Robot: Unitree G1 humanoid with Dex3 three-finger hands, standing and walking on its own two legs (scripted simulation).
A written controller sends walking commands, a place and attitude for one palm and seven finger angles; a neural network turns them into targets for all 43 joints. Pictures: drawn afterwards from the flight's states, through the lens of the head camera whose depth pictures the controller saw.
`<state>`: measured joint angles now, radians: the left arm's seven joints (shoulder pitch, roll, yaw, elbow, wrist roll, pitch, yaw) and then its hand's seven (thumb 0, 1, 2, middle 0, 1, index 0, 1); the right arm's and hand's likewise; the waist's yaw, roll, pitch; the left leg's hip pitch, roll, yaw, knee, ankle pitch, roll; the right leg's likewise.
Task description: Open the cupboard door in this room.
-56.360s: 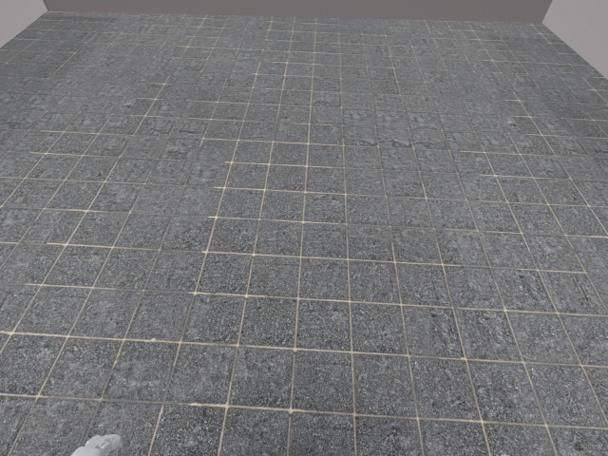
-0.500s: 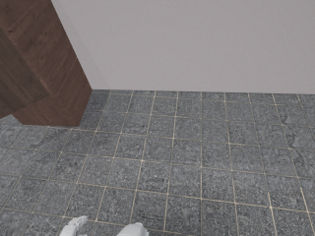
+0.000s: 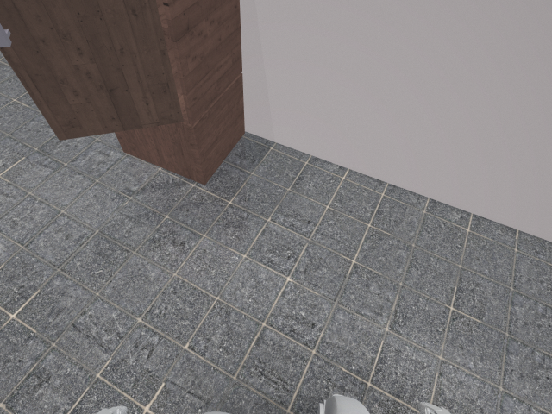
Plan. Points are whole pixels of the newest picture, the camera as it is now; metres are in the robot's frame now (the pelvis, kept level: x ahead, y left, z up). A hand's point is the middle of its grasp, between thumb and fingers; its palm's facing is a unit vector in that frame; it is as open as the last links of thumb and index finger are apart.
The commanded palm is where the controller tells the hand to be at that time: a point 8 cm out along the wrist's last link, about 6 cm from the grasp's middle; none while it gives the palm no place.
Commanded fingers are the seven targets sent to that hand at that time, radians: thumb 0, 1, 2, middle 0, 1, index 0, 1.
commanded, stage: turn to face it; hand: left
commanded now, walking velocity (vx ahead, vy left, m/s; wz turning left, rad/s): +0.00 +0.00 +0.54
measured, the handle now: out of the picture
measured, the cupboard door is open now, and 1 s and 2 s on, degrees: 41 41 41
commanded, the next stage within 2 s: take the last steps up to it in 0.44 s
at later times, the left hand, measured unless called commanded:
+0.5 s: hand out of the picture +0.01 +0.14 -0.16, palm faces +0.28 -0.93 -0.25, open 7.3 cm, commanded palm none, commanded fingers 0.00 0.90 0.90 -0.20 -0.30 -0.20 -0.30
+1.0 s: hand out of the picture +0.05 +0.17 -0.16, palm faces +0.43 -0.87 -0.24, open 7.4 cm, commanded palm none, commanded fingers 0.00 0.90 0.90 -0.20 -0.30 -0.20 -0.30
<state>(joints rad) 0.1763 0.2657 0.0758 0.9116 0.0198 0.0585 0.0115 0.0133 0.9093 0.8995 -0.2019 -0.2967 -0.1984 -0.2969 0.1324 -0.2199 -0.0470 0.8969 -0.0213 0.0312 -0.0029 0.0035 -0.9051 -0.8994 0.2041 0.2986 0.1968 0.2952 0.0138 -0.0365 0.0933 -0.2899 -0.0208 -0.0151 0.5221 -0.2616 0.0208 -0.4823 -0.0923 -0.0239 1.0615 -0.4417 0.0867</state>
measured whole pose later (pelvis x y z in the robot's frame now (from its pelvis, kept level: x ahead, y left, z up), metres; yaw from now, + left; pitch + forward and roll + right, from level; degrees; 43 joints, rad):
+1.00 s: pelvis +0.07 -0.03 +0.00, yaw +23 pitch -1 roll +1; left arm 0.24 0.16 0.05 0.96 0.03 -0.04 0.00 0.01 0.91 0.90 -0.20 -0.30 -0.20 -0.30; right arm 0.29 -0.21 -0.05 1.05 -0.02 0.05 0.01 0.01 -0.91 -0.90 0.20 0.30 0.20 0.30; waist 0.02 0.04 0.05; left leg -0.37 -0.03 -0.01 0.96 -0.45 0.01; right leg -0.25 -0.08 -0.12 0.60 -0.33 -0.01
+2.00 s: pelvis +0.36 +0.20 +0.02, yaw +24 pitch +1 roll +2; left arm 0.33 0.15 0.03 1.08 0.02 -0.08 0.01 0.00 0.93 0.90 -0.20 -0.30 -0.20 -0.30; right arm 0.23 -0.18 -0.05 1.07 -0.02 0.01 0.02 0.01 -0.91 -0.90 0.20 0.30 0.19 0.29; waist 0.01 0.00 0.05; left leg -0.54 0.08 0.04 0.85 -0.19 -0.05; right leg -0.08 -0.05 -0.15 0.30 -0.23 -0.03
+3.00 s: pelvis +0.43 +0.26 +0.00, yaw +21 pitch -1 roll -1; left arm 0.24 0.17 0.01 1.09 0.01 0.02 0.04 0.01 0.93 0.90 -0.20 -0.30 -0.20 -0.30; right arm 0.31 -0.16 -0.03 1.13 -0.01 0.04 -0.02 0.01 -0.91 -0.90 0.20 0.30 0.19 0.29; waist -0.04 0.01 0.03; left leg -0.30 0.04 0.03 0.52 -0.19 -0.01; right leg -0.13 -0.01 -0.05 0.49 -0.35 0.01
